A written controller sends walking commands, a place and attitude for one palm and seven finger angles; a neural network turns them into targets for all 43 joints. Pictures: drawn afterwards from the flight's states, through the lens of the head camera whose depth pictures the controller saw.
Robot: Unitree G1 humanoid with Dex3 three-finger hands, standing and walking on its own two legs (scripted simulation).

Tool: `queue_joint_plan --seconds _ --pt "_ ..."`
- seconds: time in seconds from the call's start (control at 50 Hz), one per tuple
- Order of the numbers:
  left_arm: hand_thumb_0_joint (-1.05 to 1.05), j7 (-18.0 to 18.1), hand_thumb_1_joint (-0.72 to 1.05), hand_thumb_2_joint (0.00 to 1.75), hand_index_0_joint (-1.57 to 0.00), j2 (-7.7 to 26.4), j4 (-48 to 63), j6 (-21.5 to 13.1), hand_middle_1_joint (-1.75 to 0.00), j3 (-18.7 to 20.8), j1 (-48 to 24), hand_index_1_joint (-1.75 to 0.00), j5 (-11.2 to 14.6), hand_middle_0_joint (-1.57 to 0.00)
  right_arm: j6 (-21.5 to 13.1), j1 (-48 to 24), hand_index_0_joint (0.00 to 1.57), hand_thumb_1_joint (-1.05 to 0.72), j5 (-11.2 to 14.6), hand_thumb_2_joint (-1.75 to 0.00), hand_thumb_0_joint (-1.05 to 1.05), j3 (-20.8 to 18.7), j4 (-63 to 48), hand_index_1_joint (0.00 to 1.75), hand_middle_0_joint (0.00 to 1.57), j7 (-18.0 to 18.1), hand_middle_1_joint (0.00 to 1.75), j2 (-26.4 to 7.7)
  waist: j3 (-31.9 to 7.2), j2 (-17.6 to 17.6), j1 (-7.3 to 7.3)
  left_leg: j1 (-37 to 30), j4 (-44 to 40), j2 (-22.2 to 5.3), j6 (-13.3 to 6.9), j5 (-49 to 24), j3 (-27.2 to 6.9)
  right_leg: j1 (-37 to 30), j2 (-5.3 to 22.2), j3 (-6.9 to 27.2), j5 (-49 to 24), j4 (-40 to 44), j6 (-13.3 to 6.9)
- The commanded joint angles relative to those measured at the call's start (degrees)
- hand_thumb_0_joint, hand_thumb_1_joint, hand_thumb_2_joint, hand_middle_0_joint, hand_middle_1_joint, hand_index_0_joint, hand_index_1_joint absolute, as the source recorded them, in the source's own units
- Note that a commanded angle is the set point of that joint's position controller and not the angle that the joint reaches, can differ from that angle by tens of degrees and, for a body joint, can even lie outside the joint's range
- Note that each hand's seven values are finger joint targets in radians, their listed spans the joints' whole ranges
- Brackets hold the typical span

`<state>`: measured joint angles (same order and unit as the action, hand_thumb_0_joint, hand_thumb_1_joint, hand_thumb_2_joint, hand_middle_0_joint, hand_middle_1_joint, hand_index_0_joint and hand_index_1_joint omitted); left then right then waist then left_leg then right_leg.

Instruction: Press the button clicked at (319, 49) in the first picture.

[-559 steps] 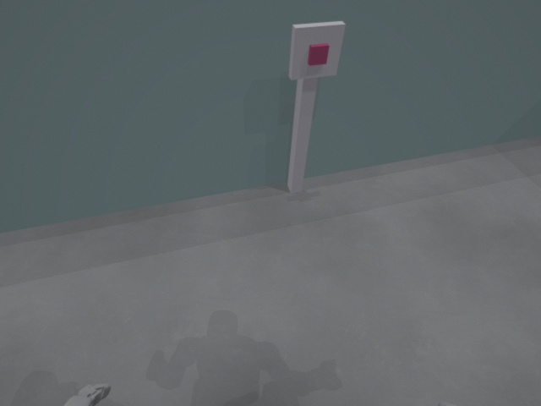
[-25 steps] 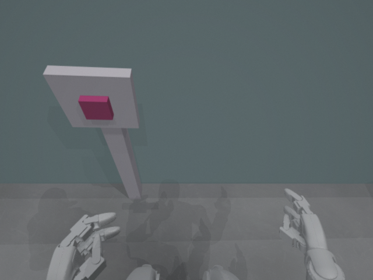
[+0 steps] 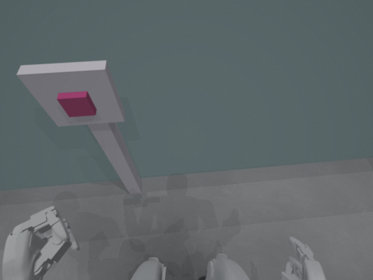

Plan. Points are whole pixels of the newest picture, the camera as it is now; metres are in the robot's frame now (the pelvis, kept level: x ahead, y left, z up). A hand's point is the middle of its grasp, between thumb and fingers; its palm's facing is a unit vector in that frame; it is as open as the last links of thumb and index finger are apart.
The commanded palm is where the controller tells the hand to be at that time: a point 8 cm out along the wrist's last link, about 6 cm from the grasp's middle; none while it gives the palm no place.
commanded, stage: raise the hand and make a fist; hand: left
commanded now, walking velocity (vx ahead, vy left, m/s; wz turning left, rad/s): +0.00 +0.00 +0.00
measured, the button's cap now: (78, 103) +0.49 +0.29 +0.05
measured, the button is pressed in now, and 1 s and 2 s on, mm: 0 0 0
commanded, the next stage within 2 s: aim a knuckle at the button in 1.06 s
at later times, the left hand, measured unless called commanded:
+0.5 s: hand (59, 229) +0.21 +0.24 +0.03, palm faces +0.14 -0.99 -0.05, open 3.1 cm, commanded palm +0.19 +0.30 +0.05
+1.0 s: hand (48, 207) +0.24 +0.27 +0.05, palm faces +0.17 -0.98 -0.06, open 3.1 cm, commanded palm +0.21 +0.32 +0.05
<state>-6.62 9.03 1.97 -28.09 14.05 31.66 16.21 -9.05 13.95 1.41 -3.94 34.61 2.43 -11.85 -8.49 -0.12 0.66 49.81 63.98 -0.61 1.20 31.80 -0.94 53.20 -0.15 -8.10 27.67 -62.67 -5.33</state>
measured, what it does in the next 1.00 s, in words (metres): shifts its weight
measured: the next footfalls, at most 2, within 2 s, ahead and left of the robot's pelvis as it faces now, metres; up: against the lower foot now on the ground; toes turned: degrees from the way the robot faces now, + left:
none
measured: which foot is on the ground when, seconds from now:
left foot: down 0.00-1.00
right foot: down 0.00-1.00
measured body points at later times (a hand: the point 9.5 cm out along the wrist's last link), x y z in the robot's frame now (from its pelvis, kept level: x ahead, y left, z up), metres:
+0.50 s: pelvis -0.01 +0.05 +0.00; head +0.07 +0.06 +0.44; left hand +0.20 +0.30 +0.03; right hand +0.19 -0.17 -0.08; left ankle -0.01 +0.14 -0.65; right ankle +0.03 -0.06 -0.65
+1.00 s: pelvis +0.01 +0.06 +0.00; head +0.10 +0.07 +0.45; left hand +0.23 +0.32 +0.06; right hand +0.18 -0.18 -0.08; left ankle -0.01 +0.14 -0.65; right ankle +0.03 -0.06 -0.65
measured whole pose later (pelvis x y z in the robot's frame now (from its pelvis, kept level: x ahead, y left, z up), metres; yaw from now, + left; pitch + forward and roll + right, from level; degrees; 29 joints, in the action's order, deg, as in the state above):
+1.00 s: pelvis +0.01 +0.06 +0.00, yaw -1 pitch +18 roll -3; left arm -5.3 12.0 1.8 -25.5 11.0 22.0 13.7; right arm -7.9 13.3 0.6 -0.3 29.9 1.7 -12.9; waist -8.9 -1.0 -0.1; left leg 49.8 64.5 1.1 -3.3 33.0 0.2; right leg 51.6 1.2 -6.7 26.6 -60.0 -0.9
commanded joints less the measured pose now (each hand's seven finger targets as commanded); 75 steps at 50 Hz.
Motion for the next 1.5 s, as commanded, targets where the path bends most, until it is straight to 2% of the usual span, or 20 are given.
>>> queue_joint_plan --seconds 0.0,0.04,0.08,0.14,0.16,0.2,0.26,0.3,0.36,0.44,0.5,0.62,0.74,0.8,0.92,1.04,1.14,1.26,1.4,1.48 --pt "0.00 -1.5 0.90 0.90 -1.30 3.7 4.1 -10.2 -1.50 -3.8 -6.8 -1.50 -1.4 -1.30 -4.9 -6.6 0.20 -0.90 -0.5 -0.90 0.00 -0.5 -8.6 0.30 0.20 0.2 0.30 -6.9 -2.7 5.7 3.10 10.9 -1.1 1.1 -2.6 -5.3 -1.3 -11.0 3.9 16.0 5.8 13.8 6.3" --pt "0.00 -4.5 0.90 0.90 -1.30 5.7 3.4 -10.8 -1.50 -3.4 -7.0 -1.50 -0.3 -1.30 -6.1 -5.6 0.20 -0.90 0.2 -0.90 0.00 -0.8 -9.6 0.30 0.20 0.7 0.30 -8.4 -6.1 3.9 2.15 9.4 -1.4 1.3 -2.9 -3.6 -0.7 -11.1 3.9 16.3 11.7 14.6 5.6" --pt "0.00 -5.9 0.90 0.90 -1.30 9.2 6.6 -9.7 -1.50 -0.9 -6.6 -1.50 0.4 -1.30 -6.4 -4.5 0.20 -0.90 0.5 -0.90 0.00 -0.8 -10.8 0.30 0.20 1.3 0.30 -9.1 -12.8 0.0 -0.08 5.8 -3.2 1.5 -3.3 -6.3 -0.3 -14.7 3.5 15.1 9.0 13.5 4.9" --pt "0.00 -3.9 0.90 0.90 -1.30 12.2 12.4 -7.0 -1.50 3.2 -4.9 -1.50 1.2 -1.30 -5.7 -4.6 0.20 -0.90 0.7 -0.90 0.00 -0.6 -11.9 0.30 0.20 1.5 0.30 -8.1 -17.4 -4.7 -2.53 0.8 -6.5 1.6 -3.2 -10.5 -0.1 -19.1 2.7 12.6 2.6 12.3 4.5" --pt "0.00 -2.4 0.90 0.90 -1.30 11.4 13.1 -6.0 -1.50 3.3 -3.5 -1.50 1.1 -1.30 -5.3 -4.9 0.20 -0.90 0.6 -0.90 0.00 -0.5 -12.2 0.30 0.20 1.5 0.30 -7.6 -16.5 -4.9 -2.88 -0.2 -7.5 1.6 -3.2 -11.6 0.0 -19.3 2.3 11.3 0.6 12.0 4.4" --pt "0.00 0.8 0.90 0.90 -1.30 10.5 12.7 -4.2 -1.50 3.8 -2.7 -1.50 0.9 -1.30 -4.4 -5.2 0.20 -0.90 0.4 -0.90 0.00 -0.3 -12.2 0.30 0.20 1.3 0.30 -7.1 -14.7 -2.8 -2.71 -0.5 -8.7 1.4 -3.1 -12.1 -0.7 -19.1 1.5 9.5 -1.4 11.8 4.4" --pt "0.00 3.3 0.90 0.90 -1.30 6.7 9.2 -2.7 -1.50 0.2 -4.3 -1.50 -0.8 -1.30 -3.6 -5.4 0.20 -0.90 -0.2 -0.90 0.00 0.3 -12.1 0.30 0.20 0.8 0.30 -7.5 -8.6 -1.9 -0.69 -0.3 -9.4 1.2 -2.8 -10.8 -1.4 -14.4 0.8 6.8 -2.1 10.9 4.5" --pt "0.00 2.9 0.90 0.90 -1.30 5.7 6.1 -1.8 -1.50 -2.4 -6.5 -1.50 -2.1 -1.30 -3.3 -5.0 0.20 -0.90 -0.5 -0.90 0.00 0.8 -12.3 0.30 0.20 0.6 0.30 -8.4 -5.1 -0.4 0.78 0.3 -9.7 0.9 -2.7 -9.2 -2.4 -11.1 0.4 5.3 -1.4 10.3 4.3" --pt "0.00 0.3 0.90 0.90 -1.30 6.1 4.5 -1.1 -1.50 -4.0 -9.6 -1.50 -2.7 -1.30 -3.5 -4.2 0.20 -0.90 -0.4 -0.90 0.00 1.1 -13.2 0.30 0.20 0.5 0.30 -9.6 -4.7 -0.6 1.32 0.0 -10.0 0.9 -2.5 -6.4 -2.9 -9.0 0.2 4.9 0.3 10.0 4.2" --pt "0.00 -1.4 0.90 0.90 -1.30 10.1 11.2 -1.7 -1.50 -0.9 -12.3 -1.50 -2.0 -1.30 -4.0 -2.7 0.20 -0.90 -0.5 -0.90 0.00 1.2 -14.1 0.30 0.20 0.9 0.30 -9.7 -13.3 -4.3 -0.58 -5.4 -10.6 0.8 -1.9 -13.9 -3.0 -13.5 0.1 4.3 -6.7 8.4 3.7" --pt "0.00 0.2 0.90 0.90 -1.30 11.1 14.5 -2.2 -1.50 1.4 -11.2 -1.50 -1.3 -1.30 -3.9 -2.4 0.20 -0.90 -0.8 -0.90 0.00 1.2 -13.8 0.30 0.20 0.9 0.30 -9.0 -15.8 -5.3 -1.63 -8.4 -10.9 0.5 -0.7 -21.2 -3.6 -14.7 -0.3 3.2 -11.5 7.0 3.4" --pt "0.00 0.6 0.90 0.90 -1.30 7.5 7.2 0.1 -1.50 -0.6 -10.7 -1.50 -1.7 -1.30 -2.6 -2.1 0.20 -0.90 -0.8 -0.90 0.00 0.9 -12.4 0.30 0.20 0.3 0.30 -9.5 -11.1 -1.8 0.06 -6.3 -9.9 0.3 0.1 -23.4 -3.7 -11.9 -0.4 2.2 -13.5 6.6 3.8" --pt "0.00 -1.7 0.90 0.90 -1.30 9.5 11.7 1.7 -1.50 0.3 -10.3 -1.50 -0.8 -1.30 -2.3 -1.0 0.20 -0.90 -0.4 -0.90 0.00 0.2 -13.2 0.30 0.20 0.4 0.30 -9.9 -17.9 -4.5 -1.43 -11.5 -10.2 -0.2 1.1 -33.2 -3.8 -15.4 -0.2 2.4 -18.2 6.6 3.7" --pt "0.00 0.2 0.90 0.90 -1.30 10.8 14.3 0.8 -1.50 1.6 -9.2 -1.50 -1.1 -1.30 -2.1 -1.0 0.20 -0.90 -0.6 -0.90 0.00 0.2 -12.9 0.30 0.20 0.3 0.30 -9.2 -17.5 -5.3 -1.98 -13.0 -10.8 -0.6 1.6 -36.8 -4.2 -15.7 -0.4 2.3 -19.0 6.6 3.5" --pt "0.00 2.1 0.90 0.90 -1.30 7.6 8.6 -0.8 -1.50 0.1 -10.3 -1.50 -2.0 -1.30 -1.2 -1.7 0.20 -0.90 -1.0 -0.90 0.00 0.3 -12.0 0.30 0.20 -0.3 0.30 -9.4 -11.9 -3.0 -0.26 -8.3 -9.7 -0.4 1.5 -29.9 -4.1 -10.6 -0.5 1.8 -14.8 5.5 3.6" --pt "0.00 -1.0 0.90 0.90 -1.30 9.4 10.9 0.0 -1.50 0.1 -11.5 -1.50 -1.0 -1.30 -1.0 -1.9 0.20 -0.90 -0.4 -0.90 0.00 0.2 -13.4 0.30 0.20 0.1 0.30 -9.8 -16.7 -3.8 -0.90 -7.7 -9.8 0.5 0.4 -25.1 -3.0 -15.1 -0.2 3.2 -15.1 6.7 3.6" --pt "0.00 0.5 0.90 0.90 -1.30 10.1 12.9 -0.3 -1.50 1.0 -10.4 -1.50 -1.1 -1.30 -1.0 -2.1 0.20 -0.90 -0.4 -0.90 0.00 0.7 -13.4 0.30 0.20 0.4 0.30 -8.9 -15.2 -3.9 -0.95 -7.1 -10.2 0.6 -0.4 -23.9 -2.7 -15.9 -0.2 3.4 -15.2 7.4 3.6" --pt "0.00 1.0 0.90 0.90 -1.30 9.4 3.6 -1.1 -1.50 0.7 -22.3 -1.50 -2.0 -1.30 -0.9 -3.0 0.20 -0.90 -0.7 -0.90 0.00 1.2 -11.5 0.30 0.20 0.5 0.30 -9.6 -9.7 -1.5 1.46 -0.5 -7.8 1.2 -1.5 -13.1 -2.5 -10.6 0.1 5.0 -7.3 7.8 4.0" --pt "0.00 -1.9 0.90 0.90 -1.30 14.6 1.3 0.8 -1.50 3.8 -31.2 -1.50 -1.1 -1.30 -0.9 -2.1 0.20 -0.90 -0.1 -0.90 0.00 1.5 -11.1 0.30 0.20 1.5 0.30 -9.9 -18.4 -2.7 0.37 -1.4 -7.8 1.4 -2.5 -15.0 -1.2 -18.7 0.7 8.0 -10.0 9.4 4.3" --pt "0.00 -0.6 0.90 0.90 -1.30 15.0 -2.7 1.0 -1.50 5.5 -33.4 -1.50 -1.0 -1.30 -0.6 -2.1 0.20 -0.90 -0.2 -0.90 0.00 1.7 -9.9 0.30 0.20 1.3 0.30 -9.5 -17.4 -3.6 -0.13 -1.6 -8.4 1.3 -2.3 -17.0 -0.8 -19.5 0.8 7.8 -13.3 9.2 4.4"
